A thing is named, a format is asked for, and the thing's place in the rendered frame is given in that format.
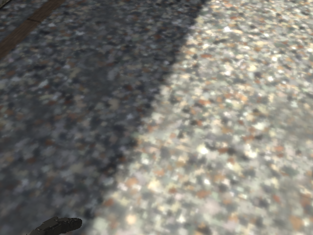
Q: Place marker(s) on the robot left hand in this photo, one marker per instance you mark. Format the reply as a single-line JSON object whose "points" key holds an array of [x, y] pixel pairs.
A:
{"points": [[57, 226]]}

